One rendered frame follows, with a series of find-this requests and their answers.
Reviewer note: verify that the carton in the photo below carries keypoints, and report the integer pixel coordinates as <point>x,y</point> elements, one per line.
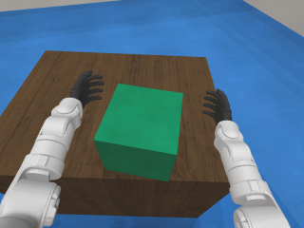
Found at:
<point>139,133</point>

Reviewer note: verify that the left robot hand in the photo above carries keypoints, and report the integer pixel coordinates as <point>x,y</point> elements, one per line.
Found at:
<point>81,90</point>

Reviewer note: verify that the left robot upper arm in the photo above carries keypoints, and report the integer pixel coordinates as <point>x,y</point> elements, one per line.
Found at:
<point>31,204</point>

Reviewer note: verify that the robot right forearm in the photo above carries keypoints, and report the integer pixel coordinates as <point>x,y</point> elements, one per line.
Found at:
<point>246,185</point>

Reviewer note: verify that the right robot hand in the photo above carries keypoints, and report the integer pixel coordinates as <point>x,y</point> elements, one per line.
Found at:
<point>222,107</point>

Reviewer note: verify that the pedestal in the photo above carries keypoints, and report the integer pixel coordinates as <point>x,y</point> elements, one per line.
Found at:
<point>198,179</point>

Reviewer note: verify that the robot left forearm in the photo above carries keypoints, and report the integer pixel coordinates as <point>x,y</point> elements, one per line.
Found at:
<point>45,162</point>

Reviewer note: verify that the right robot upper arm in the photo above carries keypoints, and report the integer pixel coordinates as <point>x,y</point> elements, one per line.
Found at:
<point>259,216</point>

